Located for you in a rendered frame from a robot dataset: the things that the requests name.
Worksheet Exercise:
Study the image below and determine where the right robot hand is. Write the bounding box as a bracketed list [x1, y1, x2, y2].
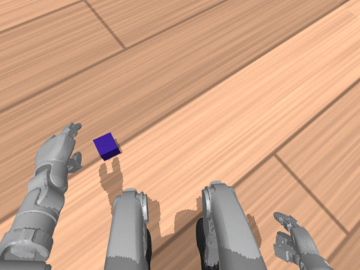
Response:
[273, 212, 320, 266]

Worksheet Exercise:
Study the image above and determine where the cube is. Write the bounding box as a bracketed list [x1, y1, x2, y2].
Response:
[93, 133, 121, 161]

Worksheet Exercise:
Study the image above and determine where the right robot arm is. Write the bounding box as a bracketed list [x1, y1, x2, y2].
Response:
[299, 254, 334, 270]

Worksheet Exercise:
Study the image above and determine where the left robot hand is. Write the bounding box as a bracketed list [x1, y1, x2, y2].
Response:
[35, 122, 83, 173]

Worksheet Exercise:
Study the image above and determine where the right robot foot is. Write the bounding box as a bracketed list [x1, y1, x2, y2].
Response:
[196, 218, 219, 270]

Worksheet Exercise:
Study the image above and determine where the left robot arm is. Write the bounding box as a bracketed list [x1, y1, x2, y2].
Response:
[0, 160, 69, 270]

